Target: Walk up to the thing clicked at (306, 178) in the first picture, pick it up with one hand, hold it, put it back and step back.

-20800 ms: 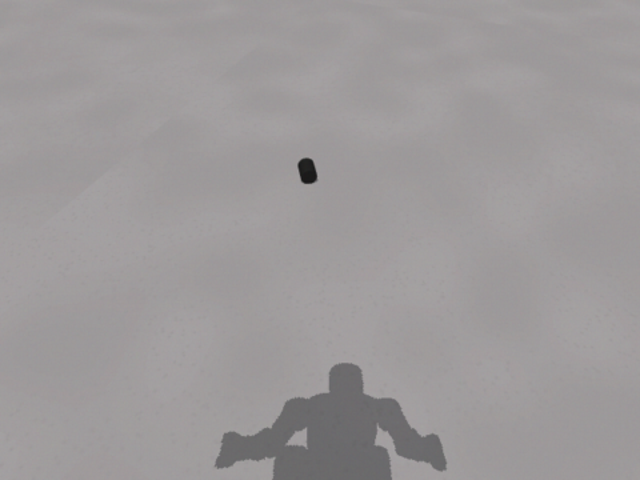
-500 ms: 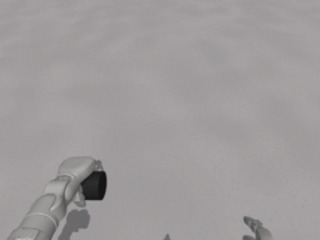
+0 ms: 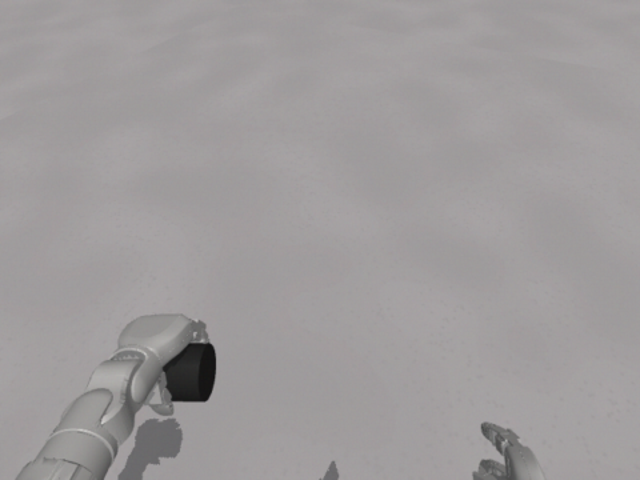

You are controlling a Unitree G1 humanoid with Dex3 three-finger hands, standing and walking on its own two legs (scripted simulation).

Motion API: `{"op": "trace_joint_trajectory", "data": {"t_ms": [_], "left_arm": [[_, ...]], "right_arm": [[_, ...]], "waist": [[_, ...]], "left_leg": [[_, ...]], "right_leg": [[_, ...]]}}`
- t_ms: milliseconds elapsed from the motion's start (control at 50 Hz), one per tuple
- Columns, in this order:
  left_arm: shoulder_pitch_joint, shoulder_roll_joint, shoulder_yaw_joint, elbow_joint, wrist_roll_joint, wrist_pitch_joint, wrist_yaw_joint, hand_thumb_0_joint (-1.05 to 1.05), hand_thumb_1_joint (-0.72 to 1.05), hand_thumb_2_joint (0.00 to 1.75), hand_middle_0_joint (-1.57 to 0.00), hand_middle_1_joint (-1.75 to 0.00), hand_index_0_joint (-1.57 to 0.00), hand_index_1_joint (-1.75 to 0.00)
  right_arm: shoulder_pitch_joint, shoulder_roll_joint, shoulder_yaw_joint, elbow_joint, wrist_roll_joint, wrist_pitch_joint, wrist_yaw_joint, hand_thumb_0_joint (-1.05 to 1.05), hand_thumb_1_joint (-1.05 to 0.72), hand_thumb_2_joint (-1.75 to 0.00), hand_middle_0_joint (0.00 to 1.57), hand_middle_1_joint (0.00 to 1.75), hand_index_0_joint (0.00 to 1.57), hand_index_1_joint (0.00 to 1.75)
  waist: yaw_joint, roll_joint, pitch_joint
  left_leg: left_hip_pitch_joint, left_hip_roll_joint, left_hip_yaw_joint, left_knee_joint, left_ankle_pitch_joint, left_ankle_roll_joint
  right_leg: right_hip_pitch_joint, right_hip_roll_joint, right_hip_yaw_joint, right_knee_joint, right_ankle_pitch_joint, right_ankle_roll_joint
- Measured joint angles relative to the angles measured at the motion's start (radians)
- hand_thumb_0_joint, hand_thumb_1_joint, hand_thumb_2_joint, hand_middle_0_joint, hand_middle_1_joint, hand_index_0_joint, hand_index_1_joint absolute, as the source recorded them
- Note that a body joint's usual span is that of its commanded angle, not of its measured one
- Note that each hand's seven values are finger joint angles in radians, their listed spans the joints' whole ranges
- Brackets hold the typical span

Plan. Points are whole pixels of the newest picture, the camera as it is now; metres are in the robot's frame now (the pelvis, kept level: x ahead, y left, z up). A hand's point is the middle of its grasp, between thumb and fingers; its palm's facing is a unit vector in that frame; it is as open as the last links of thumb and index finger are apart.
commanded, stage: hold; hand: left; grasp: from above
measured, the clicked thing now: (173, 371) +0.29 +0.22 -0.06
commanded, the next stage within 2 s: crouch in 0.14 s
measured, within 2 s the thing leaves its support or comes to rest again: neither
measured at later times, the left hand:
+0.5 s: hand (168, 375) +0.29 +0.23 -0.06, palm faces -0.49 -0.04 -0.87, open 10.6 cm
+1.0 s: hand (198, 393) +0.35 +0.25 -0.28, palm faces -0.43 +0.05 -0.90, open 10.6 cm
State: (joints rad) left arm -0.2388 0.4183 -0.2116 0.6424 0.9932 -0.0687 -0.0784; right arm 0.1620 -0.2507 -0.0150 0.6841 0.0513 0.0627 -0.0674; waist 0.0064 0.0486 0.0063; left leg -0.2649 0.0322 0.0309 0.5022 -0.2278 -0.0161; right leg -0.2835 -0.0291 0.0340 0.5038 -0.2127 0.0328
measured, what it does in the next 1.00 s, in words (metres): lowers itself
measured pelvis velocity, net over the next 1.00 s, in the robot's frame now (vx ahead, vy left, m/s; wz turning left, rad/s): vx -0.03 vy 0.01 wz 0.01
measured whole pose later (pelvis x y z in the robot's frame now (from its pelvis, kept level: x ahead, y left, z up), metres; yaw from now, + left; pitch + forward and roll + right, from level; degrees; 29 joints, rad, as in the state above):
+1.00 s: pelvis -0.03 +0.01 -0.16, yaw +0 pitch +27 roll -3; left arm -0.58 0.45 -0.06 1.16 1.21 -0.11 0.37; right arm 0.26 -0.26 -0.09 0.75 -0.04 0.02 -0.02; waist -0.12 0.03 -0.18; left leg -1.37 0.04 -0.03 1.47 -0.57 -0.01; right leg -1.35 -0.02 0.01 1.42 -0.54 0.05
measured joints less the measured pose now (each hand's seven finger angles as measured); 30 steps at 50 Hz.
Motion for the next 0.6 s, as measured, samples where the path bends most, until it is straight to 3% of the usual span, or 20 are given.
{"op": "trace_joint_trajectory", "data": {"t_ms": [420,500,600], "left_arm": [[0.015,-0.005,0.014,0.015,0.013,-0.001,0.039,-0.01,-0.07,0.47,-0.69,-0.48,-0.71,-0.49],[0.013,-0.01,0.026,0.063,0.038,-0.033,0.08,-0.01,-0.08,0.49,-0.68,-0.5,-0.7,-0.51],[-0.027,-0.017,0.029,0.176,0.093,-0.068,0.177,-0.01,-0.09,0.5,-0.68,-0.52,-0.7,-0.53]], "right_arm": [[0.006,0.003,-0.011,0.012,0.002,0.016,0.003,0.01,-0.9,-0.9,0.2,0.3,0.2,0.3],[0.002,0.005,-0.012,0.004,-0.004,0.021,0.01,0.01,-0.9,-0.9,0.2,0.3,0.2,0.3],[0.001,0.002,-0.021,0.014,-0.02,0.018,0.026,0.01,-0.9,-0.9,0.2,0.3,0.2,0.3]], "waist": [[-0.007,-0.003,-0.007],[-0.015,-0.016,-0.005],[-0.024,-0.034,-0.018]], "left_leg": [[0.0,-0.001,-0.004,0.0,-0.012,0.0],[-0.035,-0.003,-0.008,0.026,-0.019,0.0],[-0.153,-0.002,-0.019,0.121,-0.052,-0.002]], "right_leg": [[0.003,-0.001,-0.004,-0.001,-0.012,0.0],[-0.032,-0.003,-0.007,0.026,-0.022,0.0],[-0.143,-0.002,-0.014,0.113,-0.053,0.0]]}}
